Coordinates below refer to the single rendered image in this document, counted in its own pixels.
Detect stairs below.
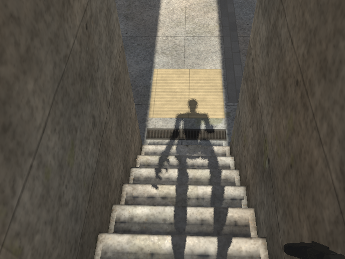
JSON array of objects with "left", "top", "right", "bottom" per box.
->
[{"left": 94, "top": 145, "right": 269, "bottom": 259}]

